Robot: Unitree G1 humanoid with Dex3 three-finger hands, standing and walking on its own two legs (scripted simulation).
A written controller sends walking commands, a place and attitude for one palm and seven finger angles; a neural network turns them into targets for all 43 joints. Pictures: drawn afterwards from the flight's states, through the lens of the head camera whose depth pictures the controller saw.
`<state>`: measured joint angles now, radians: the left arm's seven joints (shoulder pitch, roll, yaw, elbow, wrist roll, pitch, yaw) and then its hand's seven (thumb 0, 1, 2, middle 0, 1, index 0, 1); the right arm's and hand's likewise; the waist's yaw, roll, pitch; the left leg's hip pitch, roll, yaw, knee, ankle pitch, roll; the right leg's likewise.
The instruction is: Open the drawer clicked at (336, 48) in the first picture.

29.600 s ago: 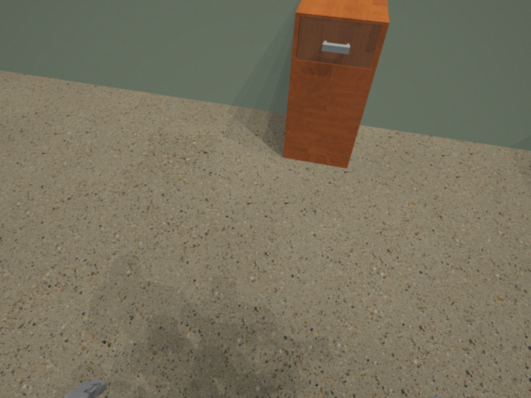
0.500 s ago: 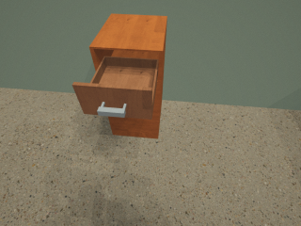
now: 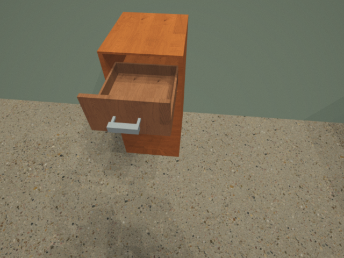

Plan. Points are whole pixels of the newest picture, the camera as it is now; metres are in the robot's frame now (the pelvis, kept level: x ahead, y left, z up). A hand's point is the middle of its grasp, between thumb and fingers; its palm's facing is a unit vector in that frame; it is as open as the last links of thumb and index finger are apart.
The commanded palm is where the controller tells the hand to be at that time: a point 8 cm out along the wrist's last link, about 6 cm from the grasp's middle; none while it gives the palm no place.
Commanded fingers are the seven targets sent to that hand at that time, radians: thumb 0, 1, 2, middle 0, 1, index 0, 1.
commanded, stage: look to check the result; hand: left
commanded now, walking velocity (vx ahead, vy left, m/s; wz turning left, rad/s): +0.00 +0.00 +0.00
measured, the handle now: (125, 123) +0.57 +0.21 -0.09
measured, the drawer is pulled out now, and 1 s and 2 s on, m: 0.29 0.29 0.29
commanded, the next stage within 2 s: stand and wait in 0.42 s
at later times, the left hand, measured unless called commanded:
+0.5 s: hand out of the picture -0.01 +0.14 -0.17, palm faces +0.07 -0.98 -0.17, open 7.4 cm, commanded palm none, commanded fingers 0.00 0.90 0.90 -0.20 -0.30 -0.20 -0.30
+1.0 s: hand out of the picture +0.00 +0.13 -0.17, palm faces +0.07 -0.98 -0.19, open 7.4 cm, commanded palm none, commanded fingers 0.00 0.90 0.90 -0.20 -0.30 -0.20 -0.30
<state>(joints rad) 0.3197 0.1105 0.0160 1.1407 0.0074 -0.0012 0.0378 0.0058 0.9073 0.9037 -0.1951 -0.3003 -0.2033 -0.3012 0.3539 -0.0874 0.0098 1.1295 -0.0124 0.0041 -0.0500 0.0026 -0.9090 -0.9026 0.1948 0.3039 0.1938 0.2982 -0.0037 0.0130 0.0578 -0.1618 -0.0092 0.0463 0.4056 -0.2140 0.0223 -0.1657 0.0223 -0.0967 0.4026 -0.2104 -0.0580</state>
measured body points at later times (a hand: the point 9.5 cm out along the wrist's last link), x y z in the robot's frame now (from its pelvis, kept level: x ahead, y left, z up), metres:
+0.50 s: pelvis +0.01 -0.02 +0.00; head +0.03 -0.03 +0.45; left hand -0.01 +0.19 -0.16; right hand -0.01 -0.21 -0.17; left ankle +0.01 +0.10 -0.74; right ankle +0.01 -0.08 -0.74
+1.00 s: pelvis +0.03 -0.03 +0.00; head +0.05 -0.04 +0.45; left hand +0.00 +0.18 -0.16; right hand -0.01 -0.22 -0.17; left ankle +0.01 +0.10 -0.74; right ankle +0.01 -0.08 -0.74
